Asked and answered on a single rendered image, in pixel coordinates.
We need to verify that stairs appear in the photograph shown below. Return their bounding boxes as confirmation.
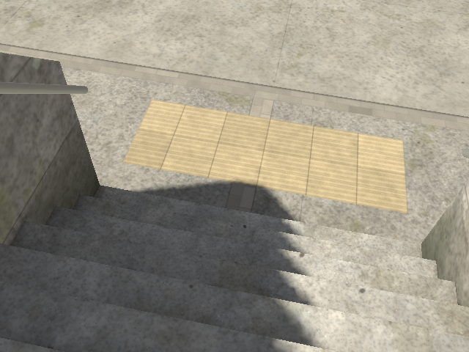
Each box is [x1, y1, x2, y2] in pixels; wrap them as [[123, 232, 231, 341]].
[[0, 185, 469, 352]]

